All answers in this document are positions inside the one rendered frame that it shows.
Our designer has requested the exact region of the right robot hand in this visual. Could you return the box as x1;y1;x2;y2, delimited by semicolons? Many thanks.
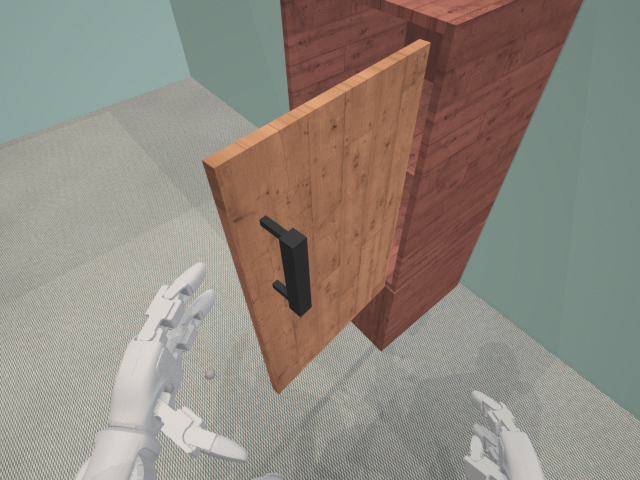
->
464;390;545;480

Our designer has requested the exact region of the left robot hand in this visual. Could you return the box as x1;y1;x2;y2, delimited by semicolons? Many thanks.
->
108;262;248;463

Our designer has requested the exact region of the robot left forearm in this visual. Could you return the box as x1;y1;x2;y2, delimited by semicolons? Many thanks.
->
73;427;162;480

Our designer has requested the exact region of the cupboard door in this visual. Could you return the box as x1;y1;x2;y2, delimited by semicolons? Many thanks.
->
202;39;431;394

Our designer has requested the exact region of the handle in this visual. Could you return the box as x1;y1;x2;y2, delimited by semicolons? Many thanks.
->
259;215;312;317

